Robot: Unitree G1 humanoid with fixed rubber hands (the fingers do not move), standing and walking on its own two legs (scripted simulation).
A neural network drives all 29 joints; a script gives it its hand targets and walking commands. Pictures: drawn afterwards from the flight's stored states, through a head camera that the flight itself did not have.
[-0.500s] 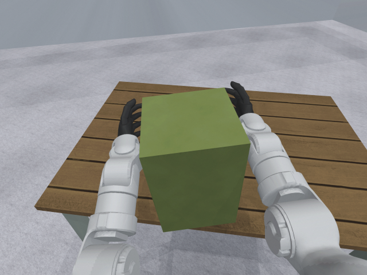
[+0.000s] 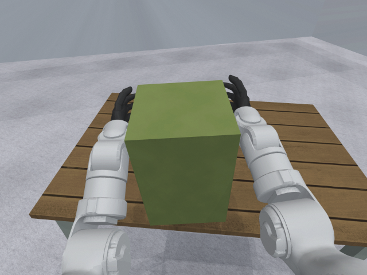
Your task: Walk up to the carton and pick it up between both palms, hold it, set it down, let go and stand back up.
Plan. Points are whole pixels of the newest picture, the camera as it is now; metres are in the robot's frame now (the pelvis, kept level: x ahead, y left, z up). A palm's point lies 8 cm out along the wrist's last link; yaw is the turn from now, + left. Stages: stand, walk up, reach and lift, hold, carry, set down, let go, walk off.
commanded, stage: reach and lift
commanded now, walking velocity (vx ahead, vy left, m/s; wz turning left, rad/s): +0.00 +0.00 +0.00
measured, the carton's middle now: (184, 157) +0.34 +0.04 +0.15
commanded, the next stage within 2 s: hold in 1.38 s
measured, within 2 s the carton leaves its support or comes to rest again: neither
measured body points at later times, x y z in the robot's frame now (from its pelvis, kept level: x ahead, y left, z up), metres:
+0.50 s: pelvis -0.01 +0.01 +0.00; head -0.06 +0.02 +0.45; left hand +0.38 +0.18 +0.24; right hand +0.41 -0.08 +0.26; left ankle +0.04 +0.15 -0.74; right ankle +0.01 -0.09 -0.74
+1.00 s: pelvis +0.00 +0.01 +0.00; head -0.05 +0.02 +0.45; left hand +0.40 +0.17 +0.25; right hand +0.42 -0.09 +0.27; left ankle +0.04 +0.15 -0.74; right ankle +0.01 -0.09 -0.74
